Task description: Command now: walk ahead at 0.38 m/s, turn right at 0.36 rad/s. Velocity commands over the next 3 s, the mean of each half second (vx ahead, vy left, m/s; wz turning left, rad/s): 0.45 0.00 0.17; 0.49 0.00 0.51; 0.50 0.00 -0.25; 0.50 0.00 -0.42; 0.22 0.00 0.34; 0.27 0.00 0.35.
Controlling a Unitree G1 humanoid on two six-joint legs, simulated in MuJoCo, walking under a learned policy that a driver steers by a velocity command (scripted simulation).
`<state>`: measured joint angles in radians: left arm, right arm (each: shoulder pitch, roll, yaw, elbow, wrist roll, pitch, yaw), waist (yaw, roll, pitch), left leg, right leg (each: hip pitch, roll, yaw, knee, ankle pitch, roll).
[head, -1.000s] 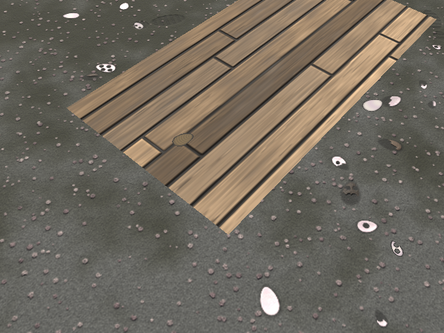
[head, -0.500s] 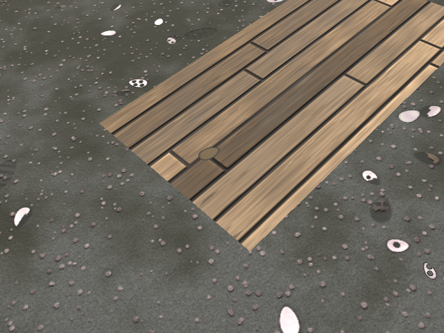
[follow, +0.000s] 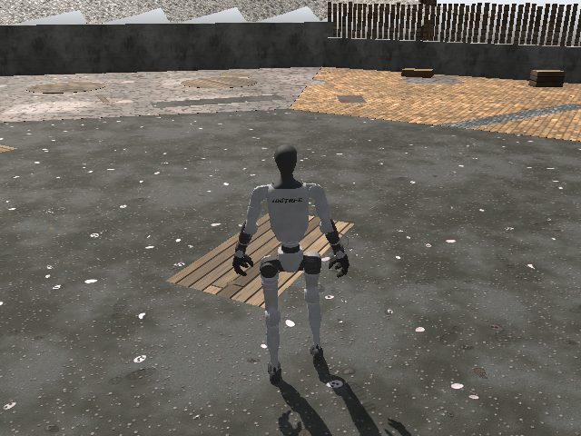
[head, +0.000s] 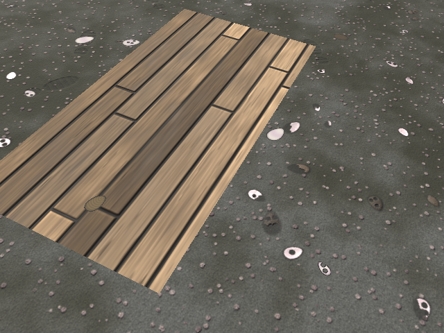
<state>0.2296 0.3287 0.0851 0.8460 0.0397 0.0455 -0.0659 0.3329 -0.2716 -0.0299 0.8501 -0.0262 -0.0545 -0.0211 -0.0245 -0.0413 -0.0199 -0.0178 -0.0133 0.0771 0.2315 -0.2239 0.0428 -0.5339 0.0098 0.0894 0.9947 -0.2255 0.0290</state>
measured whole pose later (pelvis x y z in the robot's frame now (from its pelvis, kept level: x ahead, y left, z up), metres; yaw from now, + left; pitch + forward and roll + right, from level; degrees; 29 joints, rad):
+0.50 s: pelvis +0.22 -0.07 -0.01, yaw +9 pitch +0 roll -1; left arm 0.37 0.22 0.03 0.92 0.02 -0.09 0.01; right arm 0.24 -0.27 -0.06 0.89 -0.03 -0.01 0.05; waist 0.01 0.05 0.03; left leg -0.66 0.07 0.00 1.04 -0.12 0.05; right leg 0.01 0.03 -0.18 0.24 -0.26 -0.05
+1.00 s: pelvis +0.47 +0.03 -0.01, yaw +26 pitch +0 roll +0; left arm 0.13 0.26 0.03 0.77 0.05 -0.03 -0.02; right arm 0.34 -0.27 -0.07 0.90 0.00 -0.05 0.01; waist -0.03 -0.03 0.06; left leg -0.12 -0.16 -0.03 0.30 -0.18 0.13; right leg -0.64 -0.14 0.04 0.96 -0.18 0.04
